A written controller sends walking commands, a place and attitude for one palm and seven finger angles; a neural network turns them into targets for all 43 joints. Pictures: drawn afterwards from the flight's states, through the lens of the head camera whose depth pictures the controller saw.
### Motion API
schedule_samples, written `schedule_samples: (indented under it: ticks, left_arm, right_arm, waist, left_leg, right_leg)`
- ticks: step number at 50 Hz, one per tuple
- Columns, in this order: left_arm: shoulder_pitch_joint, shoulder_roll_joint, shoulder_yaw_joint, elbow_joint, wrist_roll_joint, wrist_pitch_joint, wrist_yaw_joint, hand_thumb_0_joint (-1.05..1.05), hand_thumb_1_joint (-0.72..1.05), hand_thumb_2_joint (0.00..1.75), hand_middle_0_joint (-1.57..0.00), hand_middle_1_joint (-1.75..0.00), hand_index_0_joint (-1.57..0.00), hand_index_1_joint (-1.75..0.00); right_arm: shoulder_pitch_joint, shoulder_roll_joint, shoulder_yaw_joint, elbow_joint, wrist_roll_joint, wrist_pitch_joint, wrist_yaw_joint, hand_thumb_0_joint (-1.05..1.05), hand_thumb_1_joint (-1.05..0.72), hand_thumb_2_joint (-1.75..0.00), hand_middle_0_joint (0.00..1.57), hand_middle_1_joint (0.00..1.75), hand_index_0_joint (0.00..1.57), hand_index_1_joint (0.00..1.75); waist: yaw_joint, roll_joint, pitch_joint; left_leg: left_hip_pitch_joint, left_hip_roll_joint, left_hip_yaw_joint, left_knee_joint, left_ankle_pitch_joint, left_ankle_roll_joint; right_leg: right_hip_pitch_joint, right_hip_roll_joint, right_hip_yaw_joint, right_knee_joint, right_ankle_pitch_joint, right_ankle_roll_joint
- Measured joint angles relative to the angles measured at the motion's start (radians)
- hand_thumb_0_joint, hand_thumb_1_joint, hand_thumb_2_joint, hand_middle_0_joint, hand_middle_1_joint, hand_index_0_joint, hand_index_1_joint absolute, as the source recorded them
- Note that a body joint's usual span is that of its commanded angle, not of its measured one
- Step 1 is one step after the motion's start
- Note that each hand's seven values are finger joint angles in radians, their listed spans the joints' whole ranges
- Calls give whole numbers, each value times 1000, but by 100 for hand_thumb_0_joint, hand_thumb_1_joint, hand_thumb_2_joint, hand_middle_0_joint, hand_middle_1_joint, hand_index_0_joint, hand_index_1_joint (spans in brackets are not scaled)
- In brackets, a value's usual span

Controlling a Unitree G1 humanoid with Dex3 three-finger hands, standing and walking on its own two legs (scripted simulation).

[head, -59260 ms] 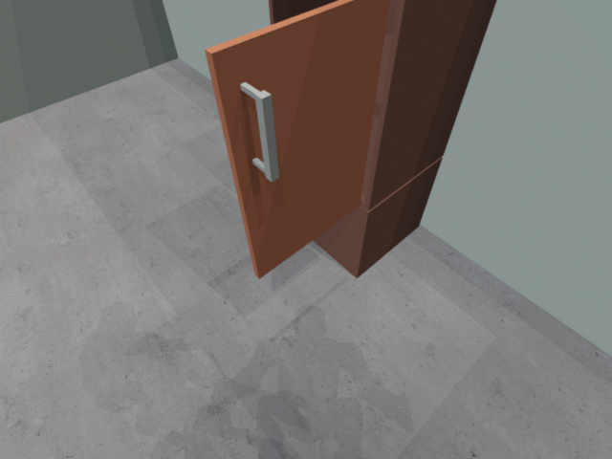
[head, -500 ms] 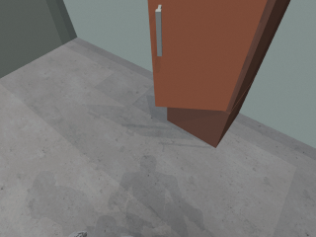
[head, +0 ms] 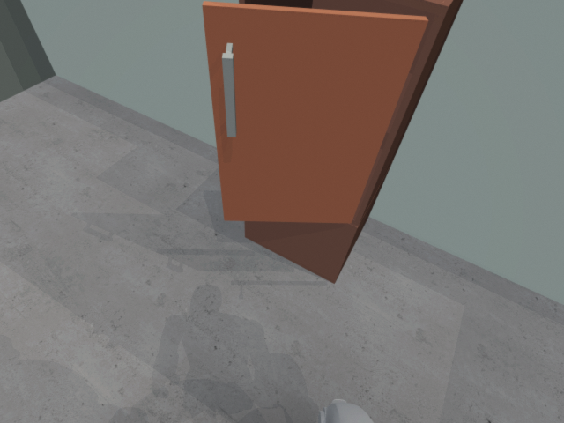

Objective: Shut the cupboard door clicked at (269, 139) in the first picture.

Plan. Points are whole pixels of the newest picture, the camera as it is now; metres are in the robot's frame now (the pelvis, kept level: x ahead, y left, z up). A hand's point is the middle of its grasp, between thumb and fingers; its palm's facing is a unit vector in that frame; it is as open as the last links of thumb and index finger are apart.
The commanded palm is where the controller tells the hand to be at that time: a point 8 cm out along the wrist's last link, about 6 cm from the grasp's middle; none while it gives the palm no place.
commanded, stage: take the last steps up to it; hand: left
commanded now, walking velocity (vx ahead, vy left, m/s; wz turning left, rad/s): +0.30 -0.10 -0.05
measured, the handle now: (230, 92) +0.67 +0.13 +0.10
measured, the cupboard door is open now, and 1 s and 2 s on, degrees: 31 31 31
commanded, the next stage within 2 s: come to a stop and stand still in 0.36 s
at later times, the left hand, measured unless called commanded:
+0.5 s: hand (220, 393) +0.20 +0.10 -0.19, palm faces +0.06 -0.99 -0.16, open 7.2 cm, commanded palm none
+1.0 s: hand (225, 361) +0.25 +0.10 -0.17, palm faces +0.02 -0.95 -0.30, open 7.4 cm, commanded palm none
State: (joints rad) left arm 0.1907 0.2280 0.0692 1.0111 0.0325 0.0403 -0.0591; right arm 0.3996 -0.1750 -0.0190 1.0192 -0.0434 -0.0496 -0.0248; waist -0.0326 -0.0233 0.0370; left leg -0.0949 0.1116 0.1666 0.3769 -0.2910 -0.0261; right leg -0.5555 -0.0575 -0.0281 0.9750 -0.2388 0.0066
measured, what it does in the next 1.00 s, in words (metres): walks ahead: right foot, then left foot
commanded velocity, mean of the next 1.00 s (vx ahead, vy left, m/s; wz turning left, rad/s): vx -0.01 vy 0.01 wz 0.02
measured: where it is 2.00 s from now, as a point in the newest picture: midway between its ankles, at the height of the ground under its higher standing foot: outside the picture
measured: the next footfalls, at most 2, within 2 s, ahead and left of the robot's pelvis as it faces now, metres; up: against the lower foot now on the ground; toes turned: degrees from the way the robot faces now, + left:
right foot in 0.16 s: +0.19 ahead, -0.19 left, +0.00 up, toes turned -2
left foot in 0.50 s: +0.28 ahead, +0.02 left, +0.00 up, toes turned +8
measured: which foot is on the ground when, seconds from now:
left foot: down 0.00-0.16, up 0.18-0.48, down 0.50-0.86, up 0.88-1.00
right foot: up 0.00-0.14, down 0.16-1.00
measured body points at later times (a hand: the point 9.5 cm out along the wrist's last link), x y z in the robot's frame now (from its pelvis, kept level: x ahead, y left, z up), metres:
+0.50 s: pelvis +0.18 -0.07 -0.01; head +0.20 -0.06 +0.44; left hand +0.20 +0.16 -0.18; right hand +0.26 -0.31 -0.15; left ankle +0.24 +0.02 -0.75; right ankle +0.15 -0.17 -0.75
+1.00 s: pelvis +0.21 -0.11 -0.01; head +0.24 -0.13 +0.44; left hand +0.24 +0.15 -0.15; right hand +0.26 -0.36 -0.17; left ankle +0.19 +0.02 -0.70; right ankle +0.15 -0.19 -0.75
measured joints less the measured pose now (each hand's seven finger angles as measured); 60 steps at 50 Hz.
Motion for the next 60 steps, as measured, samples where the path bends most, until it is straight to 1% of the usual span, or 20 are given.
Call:
schedule_samples:
  ticks: [4, 8, 9, 10, 12, 13, 15, 20, 23, 25, 26, 28, 32, 37, 41, 43, 47, 51, 57, 60]
  left_arm:
    - [-54, -3, -6, -7, -4, -7, -1, 1, 91, 90, -19, -30, -19, -30]
    - [-86, -5, -13, -17, -6, -40, 0, 0, 91, 90, -20, -30, -19, -30]
    - [-92, -7, -11, -18, -5, -60, 6, 0, 91, 90, -20, -30, -19, -30]
    - [-99, -17, -10, -16, -8, -76, 14, 0, 91, 90, -20, -30, -19, -30]
    - [-94, -39, -18, -11, -14, -89, 28, 0, 91, 90, -20, -30, -19, -30]
    - [-85, -48, -22, -6, -15, -87, 35, 0, 91, 90, -20, -30, -19, -30]
    - [-60, -66, -27, 12, -15, -81, 48, 0, 91, 90, -20, -30, -19, -30]
    - [0, -52, -22, 48, -11, -87, 65, -2, 95, 90, -20, -30, -20, -30]
    - [37, -51, -29, 74, -13, -84, 61, -1, 94, 90, -20, -30, -20, -30]
    - [68, -57, -33, 89, -17, -78, 61, -1, 93, 90, -20, -30, -20, -30]
    - [79, -57, -36, 98, -20, -73, 64, -1, 93, 90, -20, -30, -19, -30]
    - [90, -58, -44, 110, -21, -57, 75, 0, 93, 90, -20, -30, -19, -30]
    - [89, -81, -63, 113, -25, -36, 85, 0, 92, 90, -20, -30, -19, -30]
    - [76, -91, -54, 64, -20, -17, 91, 1, 92, 90, -20, -30, -20, -30]
    - [47, -56, -33, 14, -17, -7, 91, 1, 92, 90, -20, -30, -20, -30]
    - [37, -41, -26, -3, -12, -13, 95, 1, 91, 90, -20, -30, -20, -30]
    - [31, -31, -33, -5, -7, -31, 103, 0, 91, 90, -20, -30, -19, -30]
    - [35, -34, -50, 8, -11, -35, 99, 0, 91, 90, -20, -30, -19, -30]
    - [35, -51, -60, 22, -11, -43, 86, 0, 91, 90, -20, -30, -20, -30]
    - [38, -56, -61, 39, -17, -42, 84, 0, 91, 90, -20, -30, -20, -30]
  right_arm:
    - [37, 4, -8, 34, -2, 11, 9, 0, -90, -89, 21, 30, 21, 30]
    - [75, 6, -15, 69, 4, 27, 18, 0, -90, -89, 21, 30, 21, 30]
    - [75, 7, -15, 82, 11, 33, 22, 0, -90, -89, 21, 30, 21, 30]
    - [58, 3, -15, 93, 18, 45, 23, 0, -90, -89, 21, 30, 21, 30]
    - [11, -4, -20, 99, 26, 62, 23, 0, -90, -89, 21, 30, 20, 30]
    - [-13, -7, -23, 94, 25, 64, 22, 1, -90, -89, 21, 30, 20, 30]
    - [-55, -10, -27, 73, 20, 59, 21, 1, -91, -89, 20, 30, 20, 30]
    - [-144, 1, -25, 12, 16, 42, 22, 0, -91, -89, 20, 30, 20, 30]
    - [-189, 9, -17, -7, 16, 29, 25, 0, -91, -89, 20, 30, 20, 30]
    - [-203, 8, -9, -15, 15, 13, 28, 0, -91, -89, 20, 30, 20, 30]
    - [-211, 14, -4, -11, 14, 5, 24, 0, -91, -89, 20, 30, 20, 30]
    - [-222, 29, 12, -2, 16, 7, 13, 0, -91, -89, 20, 30, 20, 30]
    - [-249, 42, 29, 12, 33, 28, -8, 0, -91, -89, 20, 30, 20, 30]
    - [-272, 33, 5, -15, 36, 60, -12, 0, -90, -89, 21, 30, 21, 30]
    - [-262, 10, -12, -19, 28, 78, -10, 0, -90, -89, 21, 30, 21, 30]
    - [-252, -7, -21, -12, 30, 92, -7, 0, -90, -89, 21, 30, 21, 30]
    - [-246, -38, -36, 7, 32, 124, -6, 0, -90, -89, 21, 30, 20, 30]
    - [-239, -54, -35, 20, 34, 127, 2, 0, -91, -89, 20, 30, 20, 30]
    - [-218, -50, -21, 31, 36, 114, 12, 0, -91, -89, 20, 30, 20, 30]
    - [-204, -39, -11, 37, 35, 95, 12, 0, -91, -89, 20, 30, 20, 30]
  waist:
    - [-23, 14, 23]
    - [-37, 26, 33]
    - [-30, 27, 36]
    - [-26, 39, 49]
    - [-20, 52, 61]
    - [-18, 53, 61]
    - [-18, 54, 50]
    - [2, 40, 5]
    - [21, 33, -7]
    - [31, 39, -17]
    - [33, 30, -19]
    - [44, -2, -22]
    - [61, -13, -15]
    - [53, 24, 15]
    - [48, 36, 36]
    - [50, 45, 30]
    - [43, 56, 34]
    - [32, 44, 33]
    - [36, 24, 28]
    - [37, 20, 22]
  left_leg:
    - [53, 22, 16, -10, -35, -34]
    - [68, 53, 15, 92, -131, -70]
    - [32, 66, 4, 194, -165, -51]
    - [-25, 69, -41, 339, -212, -27]
    - [-155, 38, -115, 612, -232, 5]
    - [-211, 24, -127, 695, -209, 14]
    - [-297, 12, -121, 738, -154, 16]
    - [-365, -13, -75, 506, -80, 3]
    - [-322, -33, -58, 319, -7, 2]
    - [-262, -41, -59, 194, 103, 15]
    - [-249, -46, -59, 196, 97, 43]
    - [-227, -65, -49, 214, 40, 70]
    - [-184, -89, -39, 153, 35, 63]
    - [-183, -84, -38, 122, 68, 70]
    - [-202, -84, -45, 142, 48, 53]
    - [-228, -77, -49, 177, 41, 41]
    - [-286, -106, -125, 420, -177, 14]
    - [-290, -116, -143, 534, -191, -7]
    - [-214, -98, -143, 375, -149, -19]
    - [-137, -86, -140, 183, -1, -13]
  right_leg:
    - [18, -19, -26, -199, 37, -5]
    - [133, 3, -55, -396, 46, -34]
    - [141, 7, -56, -396, 64, -24]
    - [139, 16, -64, -360, 43, -24]
    - [165, 26, -74, -355, 5, -33]
    - [190, 30, -78, -381, 1, -38]
    - [243, 38, -89, -451, 17, -41]
    - [343, 58, -113, -563, 18, -51]
    - [387, 72, -115, -562, -18, -46]
    - [404, 86, -117, -520, -67, -39]
    - [407, 82, -115, -489, -97, -34]
    - [426, 62, -104, -472, -124, -23]
    - [455, 43, -92, -507, -123, -17]
    - [397, 47, -75, -430, -81, -5]
    - [365, 49, -38, -399, -124, -12]
    - [380, 58, -33, -440, -157, -36]
    - [387, 62, -31, -444, -134, -56]
    - [411, 55, -20, -485, -104, -58]
    - [416, 43, -19, -511, -79, -49]
    - [409, 44, -27, -491, -85, -34]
